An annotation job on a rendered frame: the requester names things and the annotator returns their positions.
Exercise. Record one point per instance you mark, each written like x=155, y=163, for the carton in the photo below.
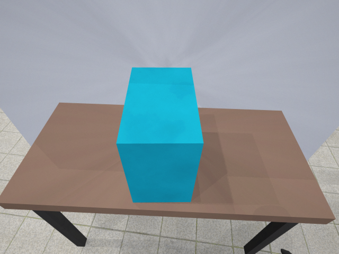
x=160, y=139

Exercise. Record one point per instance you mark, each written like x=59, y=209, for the table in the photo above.
x=251, y=168

